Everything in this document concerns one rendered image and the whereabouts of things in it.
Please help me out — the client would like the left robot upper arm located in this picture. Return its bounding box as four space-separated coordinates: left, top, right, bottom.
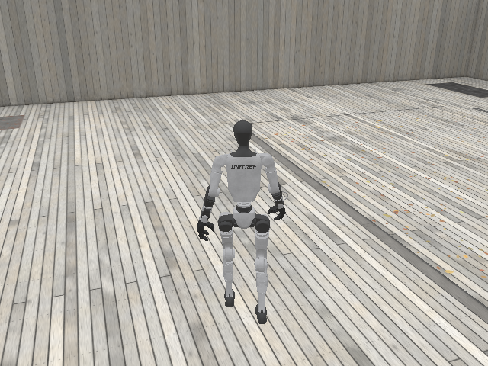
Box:
208 154 228 197

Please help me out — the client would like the right robot upper arm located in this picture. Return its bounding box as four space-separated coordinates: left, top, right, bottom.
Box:
259 153 280 194

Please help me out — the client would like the robot right hand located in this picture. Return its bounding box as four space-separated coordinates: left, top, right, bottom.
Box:
268 206 286 220

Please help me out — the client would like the humanoid robot torso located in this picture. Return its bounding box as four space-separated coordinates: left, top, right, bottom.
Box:
226 150 262 229

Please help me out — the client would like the robot left hand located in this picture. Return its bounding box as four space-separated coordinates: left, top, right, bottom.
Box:
197 220 214 241

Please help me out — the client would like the right robot forearm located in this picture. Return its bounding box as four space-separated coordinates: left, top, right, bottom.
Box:
271 182 284 209

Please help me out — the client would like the robot right thigh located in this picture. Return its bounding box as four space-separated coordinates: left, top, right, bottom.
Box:
254 214 270 272

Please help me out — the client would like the left robot forearm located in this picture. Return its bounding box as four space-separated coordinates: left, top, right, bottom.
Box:
199 186 215 223

